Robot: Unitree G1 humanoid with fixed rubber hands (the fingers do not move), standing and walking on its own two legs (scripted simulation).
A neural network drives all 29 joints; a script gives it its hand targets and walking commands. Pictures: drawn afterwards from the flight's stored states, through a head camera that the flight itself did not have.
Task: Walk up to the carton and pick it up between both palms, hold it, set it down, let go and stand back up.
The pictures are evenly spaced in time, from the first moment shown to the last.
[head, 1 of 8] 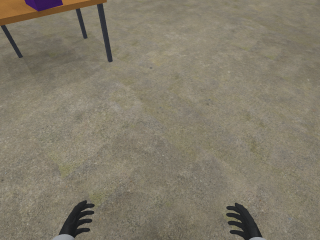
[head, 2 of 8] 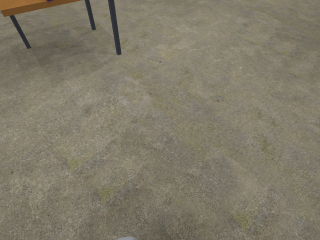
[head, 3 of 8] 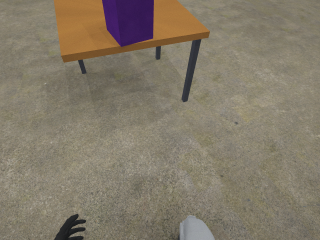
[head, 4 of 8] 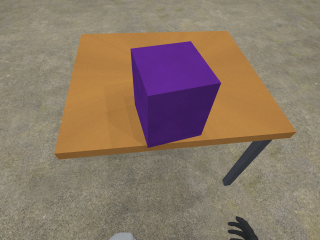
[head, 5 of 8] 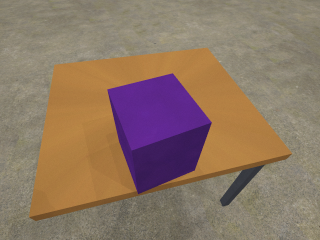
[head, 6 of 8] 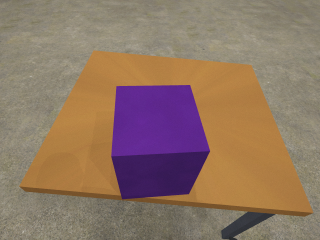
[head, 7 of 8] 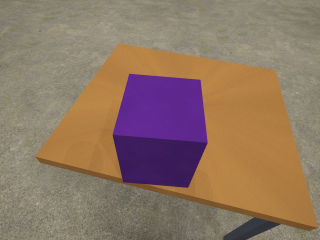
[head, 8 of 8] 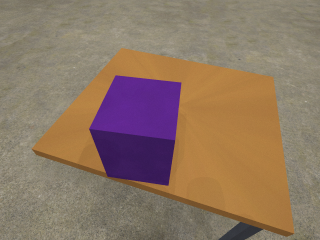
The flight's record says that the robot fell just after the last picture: no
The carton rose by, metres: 0.00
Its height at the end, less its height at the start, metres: +0.00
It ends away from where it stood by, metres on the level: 0.00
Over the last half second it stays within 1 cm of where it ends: yes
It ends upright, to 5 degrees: yes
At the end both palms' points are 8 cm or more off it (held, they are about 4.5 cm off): yes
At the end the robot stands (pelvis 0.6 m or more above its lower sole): yes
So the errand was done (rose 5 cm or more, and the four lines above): no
